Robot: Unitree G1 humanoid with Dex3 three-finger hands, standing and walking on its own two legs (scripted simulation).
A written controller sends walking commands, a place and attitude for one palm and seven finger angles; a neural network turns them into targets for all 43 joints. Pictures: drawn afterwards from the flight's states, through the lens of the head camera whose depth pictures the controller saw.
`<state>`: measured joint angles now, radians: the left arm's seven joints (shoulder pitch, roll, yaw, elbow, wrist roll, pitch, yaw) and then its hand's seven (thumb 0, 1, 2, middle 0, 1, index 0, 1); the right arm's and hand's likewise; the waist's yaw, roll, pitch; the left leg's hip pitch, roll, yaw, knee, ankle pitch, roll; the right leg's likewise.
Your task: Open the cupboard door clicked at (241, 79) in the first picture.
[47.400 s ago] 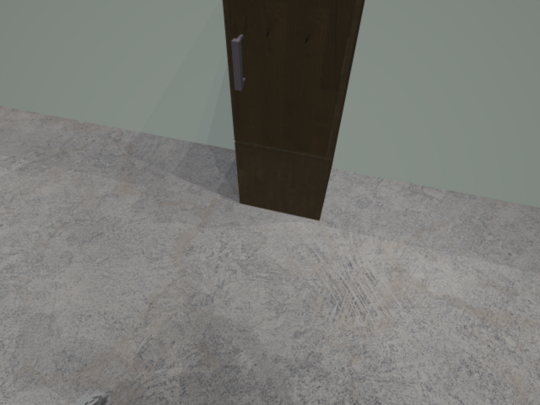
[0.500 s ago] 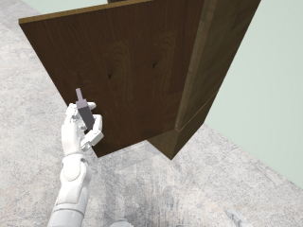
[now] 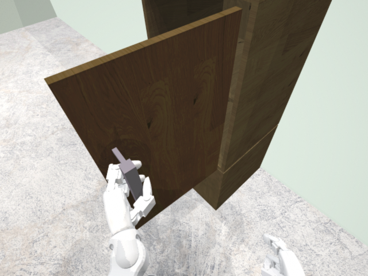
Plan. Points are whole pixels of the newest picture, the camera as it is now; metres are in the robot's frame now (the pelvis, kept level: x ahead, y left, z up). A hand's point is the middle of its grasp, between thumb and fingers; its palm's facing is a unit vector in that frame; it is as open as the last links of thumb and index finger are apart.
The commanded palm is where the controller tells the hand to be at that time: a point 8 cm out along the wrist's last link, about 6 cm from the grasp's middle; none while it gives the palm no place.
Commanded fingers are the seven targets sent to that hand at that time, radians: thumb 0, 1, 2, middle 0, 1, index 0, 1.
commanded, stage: open thumb and fingers to let go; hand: left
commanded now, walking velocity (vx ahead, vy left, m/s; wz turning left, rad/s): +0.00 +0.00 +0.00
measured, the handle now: (130, 179) +0.32 +0.13 +0.05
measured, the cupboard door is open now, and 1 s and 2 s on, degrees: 86 87 90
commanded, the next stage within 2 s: slide the hand sideways off the handle in 0.80 s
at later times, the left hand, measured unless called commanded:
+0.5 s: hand (148, 195) +0.28 +0.09 +0.05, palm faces +0.37 -0.93 +0.00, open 12.6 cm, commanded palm +0.23 +0.13 +0.05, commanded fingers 0.00 -0.50 0.30 -0.26 -0.95 -0.26 -0.95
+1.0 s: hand (146, 204) +0.26 +0.09 +0.05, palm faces +0.13 -0.99 -0.05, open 15.5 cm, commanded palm +0.22 +0.12 +0.05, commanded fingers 0.00 -0.50 0.30 -0.15 -0.30 -0.15 -0.30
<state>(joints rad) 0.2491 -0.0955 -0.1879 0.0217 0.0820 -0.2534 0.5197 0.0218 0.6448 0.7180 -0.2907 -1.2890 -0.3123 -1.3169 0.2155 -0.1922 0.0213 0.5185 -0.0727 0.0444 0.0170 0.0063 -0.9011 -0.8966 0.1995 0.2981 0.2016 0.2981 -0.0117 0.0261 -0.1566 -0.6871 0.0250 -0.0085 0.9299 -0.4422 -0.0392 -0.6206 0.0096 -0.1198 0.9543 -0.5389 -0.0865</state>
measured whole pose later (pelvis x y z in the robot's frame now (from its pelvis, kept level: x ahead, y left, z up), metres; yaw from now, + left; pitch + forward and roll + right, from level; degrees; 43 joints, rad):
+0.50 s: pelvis -0.02 +0.00 +0.00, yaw +0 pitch +12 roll +1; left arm 0.10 -0.10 -0.16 0.18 0.05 -0.31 0.53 0.01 -0.26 0.40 -0.31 -1.21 -0.31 -1.21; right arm 0.21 -0.20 0.00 0.57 -0.07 0.01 0.00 0.01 -0.90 -0.90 0.20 0.30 0.20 0.30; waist 0.00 0.03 -0.14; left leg -0.74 0.02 -0.01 0.95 -0.42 -0.03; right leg -0.67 0.00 -0.12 0.98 -0.52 -0.08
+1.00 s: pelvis -0.03 +0.03 -0.01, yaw +0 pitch +11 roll +0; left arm 0.11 -0.02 -0.24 0.14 0.09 -0.29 0.37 -0.01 -0.49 0.30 -0.30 -0.50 -0.26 -0.53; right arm 0.21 -0.19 0.02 0.53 -0.05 0.00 0.03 0.01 -0.90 -0.90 0.20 0.30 0.20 0.30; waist 0.00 0.03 -0.14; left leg -0.77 0.01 0.00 1.01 -0.43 0.00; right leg -0.69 -0.01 -0.11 1.01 -0.52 -0.05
